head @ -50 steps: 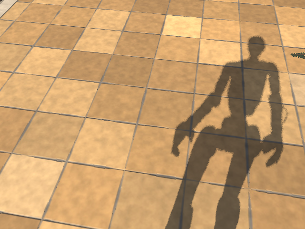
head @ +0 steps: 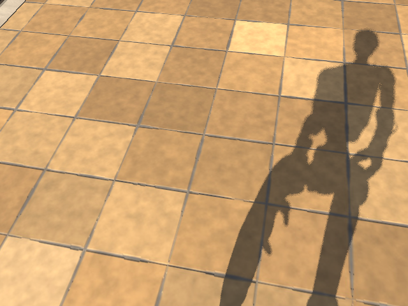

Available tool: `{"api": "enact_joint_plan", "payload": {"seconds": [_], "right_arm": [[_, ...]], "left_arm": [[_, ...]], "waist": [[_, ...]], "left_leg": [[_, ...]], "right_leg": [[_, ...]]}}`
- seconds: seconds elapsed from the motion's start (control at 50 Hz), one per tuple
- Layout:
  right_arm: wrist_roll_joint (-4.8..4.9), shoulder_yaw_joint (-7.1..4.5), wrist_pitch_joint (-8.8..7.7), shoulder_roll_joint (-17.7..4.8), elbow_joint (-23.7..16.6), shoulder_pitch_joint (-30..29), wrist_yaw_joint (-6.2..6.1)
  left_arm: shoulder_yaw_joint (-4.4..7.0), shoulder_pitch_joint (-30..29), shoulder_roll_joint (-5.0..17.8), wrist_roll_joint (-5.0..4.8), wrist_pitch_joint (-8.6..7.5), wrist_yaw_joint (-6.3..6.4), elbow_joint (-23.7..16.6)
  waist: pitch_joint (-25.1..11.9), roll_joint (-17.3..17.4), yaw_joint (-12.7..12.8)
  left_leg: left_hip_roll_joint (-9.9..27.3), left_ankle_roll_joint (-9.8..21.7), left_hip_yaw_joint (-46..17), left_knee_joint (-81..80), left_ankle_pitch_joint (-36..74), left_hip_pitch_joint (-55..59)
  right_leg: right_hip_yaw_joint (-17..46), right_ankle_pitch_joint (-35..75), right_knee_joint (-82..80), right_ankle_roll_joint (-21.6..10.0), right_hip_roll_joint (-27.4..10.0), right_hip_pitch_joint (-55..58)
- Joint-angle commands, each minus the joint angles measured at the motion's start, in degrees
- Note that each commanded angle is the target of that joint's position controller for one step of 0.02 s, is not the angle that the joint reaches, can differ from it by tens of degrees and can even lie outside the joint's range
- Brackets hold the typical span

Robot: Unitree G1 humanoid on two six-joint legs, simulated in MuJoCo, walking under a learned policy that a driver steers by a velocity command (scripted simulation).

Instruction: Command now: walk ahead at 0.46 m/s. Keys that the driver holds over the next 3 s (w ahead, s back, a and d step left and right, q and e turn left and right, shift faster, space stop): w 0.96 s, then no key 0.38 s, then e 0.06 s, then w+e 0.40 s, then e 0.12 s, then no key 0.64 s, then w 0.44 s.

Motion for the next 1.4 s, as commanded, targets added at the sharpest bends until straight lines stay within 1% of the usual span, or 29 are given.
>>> {"api": "enact_joint_plan", "payload": {"seconds": [0.02,0.06,0.1,0.12,0.14,0.16,0.18,0.2,0.26,0.34,0.56,0.62,0.66,0.68,0.7,0.72,0.76,0.8,0.9,1.0,1.1,1.16,1.18,1.2,1.22,1.24,1.28,1.34,1.4], "right_arm": [[0.39,0.0,-0.82,-2.37,-5.48,-6.45,-0.37],[0.35,-0.93,-1.26,-4.34,-4.16,-0.05,-1.16],[0.27,-2.55,-2.13,-6.72,1.05,16.25,-2.08],[-1.1,-3.81,-2.4,-10.55,2.8,24.7,-2.69],[-2.22,-4.81,-2.17,-14.85,2.48,25.95,-2.43],[0.43,-4.68,-1.67,-12.67,2.3,21.7,-1.62],[1.05,-3.76,-1.81,-9.45,1.06,14.9,-1.52],[0.89,-2.9,-2.42,-5.88,0.71,11.99,-1.28],[0.49,-1.41,-3.99,-2.06,3.0,13.83,-1.89],[0.7,-1.67,-4.81,-5.04,4.53,19.07,-2.12],[0.03,-0.87,-4.13,-4.87,7.14,29.84,-2.98],[-0.31,-1.25,-4.03,-6.23,7.01,27.41,-3.43],[0.08,-1.43,-3.73,-6.88,6.65,25.37,-3.26],[0.77,-0.84,-3.91,-5.15,4.74,24.86,-3.01],[2.86,-0.11,-3.73,0.46,4.22,32.28,-2.29],[1.24,-1.68,-3.43,-5.4,4.48,28.1,-2.54],[0.71,-1.81,-3.88,-4.3,2.0,20.16,-2.23],[-0.62,-1.79,-2.58,-2.43,2.15,20.64,-1.65],[-1.03,-1.84,-0.53,-1.6,-0.47,14.18,-0.51],[-0.06,-1.01,-0.76,-0.83,-4.22,2.96,-0.48],[0.26,-0.45,-1.61,-1.01,-3.69,2.18,-1.77],[-0.43,-1.57,-3.15,-3.55,0.65,13.71,-2.71],[-1.24,-2.16,-4.15,-5.94,2.38,19.11,-3.03],[-2.15,-3.04,-4.4,-10.13,3.07,24.65,-3.02],[0.59,-2.57,-3.48,-8.29,2.81,23.88,-2.53],[1.86,-2.1,-2.83,-6.56,1.37,18.72,-2.26],[1.2,-0.38,-2.17,-1.64,0.56,10.88,-3.04],[0.23,0.16,-1.95,-1.42,1.5,10.15,-3.75],[0.02,-0.5,-2.03,-4.52,1.16,10.33,-3.86]], "left_arm": [[1.36,2.65,8.87,0.04,-0.58,0.49,-0.58],[1.7,0.44,10.05,0.04,-0.72,0.66,-0.86],[2.09,-1.77,11.06,-0.08,-0.19,0.63,-1.35],[1.58,-1.26,9.33,-0.37,-0.12,0.26,-2.57],[0.64,5.7,2.37,-1.68,0.21,-0.54,-3.36],[2.28,1.63,8.59,-0.45,0.51,-0.46,-3.36],[2.66,-4.11,9.11,-0.17,0.35,-0.61,-5.61],[2.66,-7.21,8.57,0.04,0.06,-0.79,-6.31],[2.56,-5.92,5.33,1.15,1.84,-1.58,-5.85],[2.77,-13.25,5.69,1.36,3.38,-2.22,-8.83],[1.93,-34.09,5.79,0.15,2.58,-2.33,-16.67],[2.69,-29.01,7.31,0.17,1.77,-1.74,-15.91],[4.18,-12.89,9.69,0.69,0.84,-0.77,-10.75],[5.54,-2.73,14.14,2.2,0.5,-0.1,-8.64],[6.78,-0.94,18.81,2.68,0.91,-0.43,-8.38],[6.4,-5.44,15.87,0.24,1.63,-1.08,-8.79],[4.61,-14.48,9.31,-0.11,1.07,-1.46,-9.97],[3.48,-14.55,5.9,-0.11,0.31,-0.98,-8.44],[3.74,-8.08,8.95,-0.36,-0.95,-0.67,-5.84],[2.91,-4.02,8.06,-0.33,-0.74,-0.64,-4.94],[2.35,-1.2,8.01,0.23,-0.12,0.16,-3.08],[2.67,-4.3,9.02,-0.12,0.27,0.83,-3.18],[2.56,-3.42,8.73,-0.78,0.18,0.92,-3.48],[1.64,2.45,4.71,-2.44,0.39,1.17,-4.02],[1.95,7.68,4.3,-3.8,1.56,1.24,-1.77],[2.67,4.17,6.53,-1.71,2.64,1.27,-1.71],[2.66,-3.83,4.67,0.82,3.6,0.72,-3.15],[2.16,-1.93,2.39,1.05,5.73,0.54,-1.59],[2.08,-5.19,3.12,0.46,7.1,1.32,-2.28]], "waist": [[5.74,-7.64,-1.18],[1.96,-7.78,-4.64],[-6.21,-6.59,-11.5],[-11.67,-2.37,-13.79],[-17.01,10.12,-8.66],[-14.75,2.53,-8.78],[-5.22,1.65,-6.13],[-0.88,-1.35,-5.03],[0.58,-0.52,-0.8],[2.64,0.24,-0.96],[4.16,2.2,-6.6],[1.6,3.15,-3.01],[-6.36,2.15,3.88],[-13.21,-2.1,7.13],[-19.14,-15.08,3.09],[-15.76,-5.63,2.47],[-2.59,-2.0,-0.95],[-0.51,-3.31,-4.14],[1.53,-4.2,-4.64],[3.74,-4.51,-2.31],[1.05,-7.65,-1.34],[-2.63,-6.11,-6.75],[-6.31,-2.99,-8.1],[-15.26,5.88,-6.88],[-23.81,8.86,-5.62],[-18.51,3.26,-4.46],[-5.29,1.16,-2.3],[-4.35,2.65,0.43],[-4.92,3.46,-0.2]], "left_leg": [[-2.86,2.06,2.85,-7.11,1.59,4.15],[-5.31,4.44,2.88,-8.5,-0.93,12.14],[-6.16,6.74,1.73,-14.05,0.25,29.22],[3.99,9.1,-9.42,-15.4,-8.7,42.16],[21.2,17.64,-40.03,-21.11,-13.59,54.74],[19.58,17.9,-46.4,-27.7,-21.67,50.0],[18.09,15.89,-36.68,-29.59,-23.12,41.13],[15.56,14.25,-30.52,-31.83,-16.72,33.63],[10.22,10.55,-18.52,-33.61,-1.57,24.5],[8.31,10.12,-12.88,-35.96,4.15,25.05],[8.63,7.92,-7.6,-31.78,25.53,41.46],[9.77,7.05,-6.23,-23.68,43.08,43.92],[7.59,5.39,-4.1,-5.76,44.42,39.47],[4.98,4.49,-2.49,10.45,25.42,27.25],[-6.74,2.0,-0.54,32.24,-21.3,6.01],[-4.44,3.11,-8.62,36.14,-21.42,1.11],[0.12,3.11,-8.37,31.19,-12.62,0.43],[2.21,2.07,-7.97,25.86,-10.46,5.65],[3.66,-0.5,-4.98,18.4,-4.84,1.34],[2.38,-1.88,-1.34,1.96,3.68,1.15],[-1.8,0.24,0.19,-7.21,4.73,8.71],[-4.02,2.85,-0.6,-17.22,6.65,20.4],[0.96,3.81,-4.2,-18.61,25.24,30.68],[16.92,10.54,-17.34,-11.69,57.4,46.88],[23.44,18.55,-27.31,-13.19,65.4,50.04],[20.86,18.07,-23.83,-17.15,52.88,41.89],[15.28,13.57,-17.11,-24.17,33.12,26.65],[10.0,9.68,-10.61,-26.88,24.57,17.95],[10.4,9.15,-9.76,-28.11,11.23,18.25]], "right_leg": [[4.47,44.65,0.35,-4.83,-14.93,-5.29],[3.19,59.89,8.35,-3.94,-15.55,-2.8],[1.6,59.53,27.61,-2.68,-14.06,-5.05],[0.28,41.1,43.32,-2.25,-11.54,-15.54],[-1.33,-8.5,66.35,-0.14,-0.24,-35.93],[5.84,-8.95,71.1,-1.52,-1.26,-41.43],[5.59,-3.08,69.14,-1.96,-4.65,-44.12],[5.31,0.44,65.88,-1.96,-6.55,-42.35],[4.85,2.16,58.66,-0.3,-9.02,-34.76],[2.01,7.18,51.75,1.81,-10.44,-40.87],[-3.36,16.08,25.57,1.18,-6.56,-44.43],[-4.31,9.17,22.07,-1.8,-3.31,-35.57],[-4.13,11.43,16.47,-4.6,-1.75,-16.37],[7.99,7.43,16.45,-7.61,-13.1,-1.0],[37.22,6.32,10.88,-16.61,-29.38,12.82],[39.15,1.88,7.14,-15.38,-26.48,8.09],[23.75,8.12,3.35,-11.6,-22.11,-7.34],[15.26,14.68,1.14,-8.17,-17.48,-14.86],[8.84,20.83,-2.01,-7.92,-15.23,-15.97],[3.14,37.51,-0.64,-5.77,-12.6,-13.94],[0.83,52.01,7.31,-4.05,-13.0,-7.77],[1.56,53.18,20.97,-2.33,-12.54,-5.66],[0.6,41.67,29.61,-0.7,-10.26,-10.89],[-2.32,7.93,46.53,1.2,-4.88,-22.59],[1.67,-19.44,57.2,2.1,0.37,-26.58],[5.04,-17.86,58.58,2.46,-1.9,-28.09],[5.2,-12.62,53.32,3.2,-4.87,-28.71],[3.04,-8.06,43.54,4.28,-4.88,-20.18],[2.04,-6.84,36.98,4.25,-4.64,-20.33]]}}
Next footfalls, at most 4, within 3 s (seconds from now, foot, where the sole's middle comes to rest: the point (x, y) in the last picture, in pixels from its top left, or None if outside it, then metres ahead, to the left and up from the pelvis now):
0.12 left None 0.24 0.08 -0.77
0.66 right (255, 279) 0.56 -0.08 -0.77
1.18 left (208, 209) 0.82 0.08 -0.77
1.68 right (256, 235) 0.72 -0.09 -0.77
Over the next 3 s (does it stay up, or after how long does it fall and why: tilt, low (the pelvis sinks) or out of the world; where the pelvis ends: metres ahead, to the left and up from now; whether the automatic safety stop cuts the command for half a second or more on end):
stays up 1.02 -0.04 0.01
